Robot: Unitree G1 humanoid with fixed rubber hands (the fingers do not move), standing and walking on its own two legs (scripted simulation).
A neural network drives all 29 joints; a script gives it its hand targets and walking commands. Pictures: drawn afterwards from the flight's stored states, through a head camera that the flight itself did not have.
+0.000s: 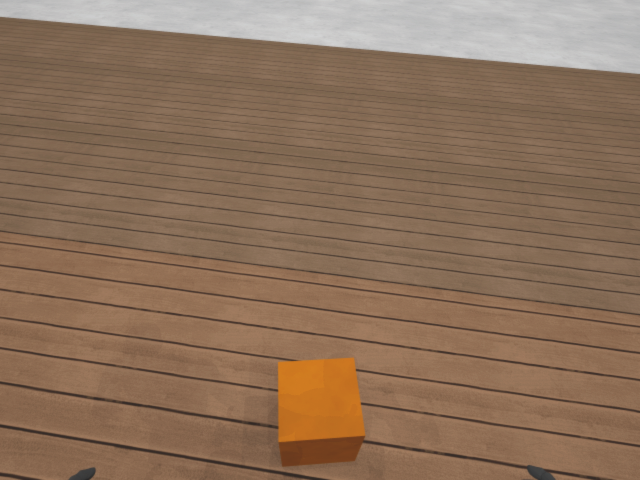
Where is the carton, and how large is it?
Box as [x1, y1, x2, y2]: [278, 358, 364, 466]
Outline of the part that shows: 353,358 278,362 278,433 282,466 354,460 364,437 364,429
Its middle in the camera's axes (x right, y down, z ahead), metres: +0.00 +0.50 +1.08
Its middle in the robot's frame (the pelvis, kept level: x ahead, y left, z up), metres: +0.42 -0.02 -0.66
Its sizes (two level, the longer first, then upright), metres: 0.210 0.200 0.250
